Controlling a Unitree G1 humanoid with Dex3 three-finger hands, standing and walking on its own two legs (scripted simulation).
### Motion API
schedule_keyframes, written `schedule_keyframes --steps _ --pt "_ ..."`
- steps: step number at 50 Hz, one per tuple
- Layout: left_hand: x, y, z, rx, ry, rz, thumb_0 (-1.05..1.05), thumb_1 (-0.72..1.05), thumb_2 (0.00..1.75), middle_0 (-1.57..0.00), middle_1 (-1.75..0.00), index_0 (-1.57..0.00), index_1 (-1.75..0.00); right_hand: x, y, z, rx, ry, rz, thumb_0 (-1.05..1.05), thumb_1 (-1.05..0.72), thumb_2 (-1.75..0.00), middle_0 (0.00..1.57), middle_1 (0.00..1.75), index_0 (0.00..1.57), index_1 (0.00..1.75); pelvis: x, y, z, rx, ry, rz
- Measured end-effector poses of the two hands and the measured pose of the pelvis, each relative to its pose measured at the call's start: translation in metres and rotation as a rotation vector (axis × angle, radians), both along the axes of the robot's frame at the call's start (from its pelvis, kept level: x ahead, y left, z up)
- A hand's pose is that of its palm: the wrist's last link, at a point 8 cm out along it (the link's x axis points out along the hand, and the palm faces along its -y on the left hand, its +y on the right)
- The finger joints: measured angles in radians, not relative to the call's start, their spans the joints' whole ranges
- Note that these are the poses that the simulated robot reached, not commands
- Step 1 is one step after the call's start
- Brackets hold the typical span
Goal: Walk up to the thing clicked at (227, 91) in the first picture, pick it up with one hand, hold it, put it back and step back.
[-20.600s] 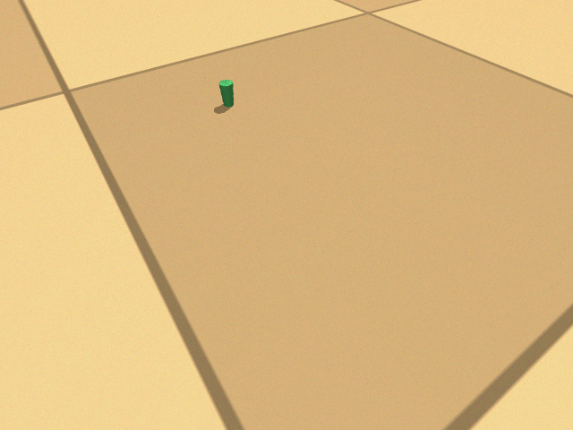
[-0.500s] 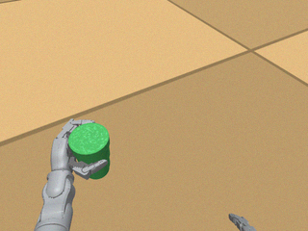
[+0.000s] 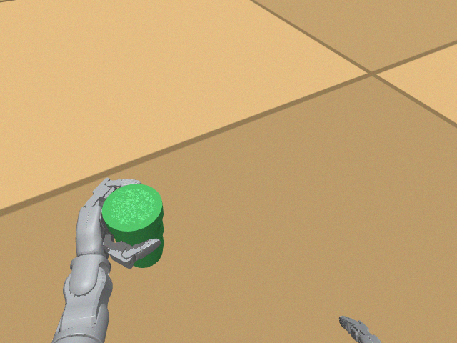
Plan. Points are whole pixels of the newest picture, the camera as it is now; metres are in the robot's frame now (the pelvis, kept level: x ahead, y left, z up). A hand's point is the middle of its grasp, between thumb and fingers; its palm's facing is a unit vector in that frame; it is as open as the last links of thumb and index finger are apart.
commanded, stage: hold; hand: left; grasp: from the side
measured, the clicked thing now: (139, 231) +0.33 +0.16 +0.01
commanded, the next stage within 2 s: crouch in 0.36 s
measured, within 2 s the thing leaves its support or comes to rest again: neither
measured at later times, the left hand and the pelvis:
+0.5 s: hand (134, 221) +0.33 +0.16 +0.05, palm faces +0.08 -1.00 -0.03, open 11.9 cm; pelvis +0.00 +0.00 +0.00, yaw +0 degrees
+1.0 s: hand (145, 248) +0.34 +0.17 -0.09, palm faces +0.14 -0.99 -0.02, open 11.9 cm; pelvis -0.03 +0.00 -0.09, yaw +0 degrees
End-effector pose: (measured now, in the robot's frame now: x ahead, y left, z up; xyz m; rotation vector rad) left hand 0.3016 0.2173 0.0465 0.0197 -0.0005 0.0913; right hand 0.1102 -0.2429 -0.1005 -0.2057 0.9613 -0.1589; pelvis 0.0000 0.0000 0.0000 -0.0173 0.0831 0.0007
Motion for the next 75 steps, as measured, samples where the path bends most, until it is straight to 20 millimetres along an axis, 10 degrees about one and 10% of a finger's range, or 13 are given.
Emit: schedule_keyframes --steps 37,47,75 --pt "0.001 -0.002 -0.026 -0.014 0.021 0.044 0.02 -0.59 1.05 -0.68 -0.97 -0.59 -0.97 -0.004 -0.002 -0.01 -0.003 0.018 0.017 0.01 -0.9 -0.9 0.2 0.3 0.2 0.3 -0.007 -0.002 -0.01 0.0 0.044 0.003" --pt "0.008 0.003 -0.107 -0.01 0.019 0.053 0.02 -0.59 1.06 -0.69 -0.96 -0.6 -0.97 -0.023 -0.017 -0.062 -0.04 0.095 0.044 0.01 -0.89 -0.9 0.2 0.3 0.2 0.3 -0.023 -0.004 -0.062 -0.007 0.217 0.002" --pt "0.031 0.03 -0.386 0.005 0.033 0.119 0.02 -0.59 1.07 -0.67 -0.99 -0.58 -1.0 -0.081 -0.023 -0.316 -0.059 0.321 0.116 0.01 -0.92 -0.91 0.2 0.3 0.2 0.3 -0.073 -0.005 -0.298 -0.026 0.495 -0.016"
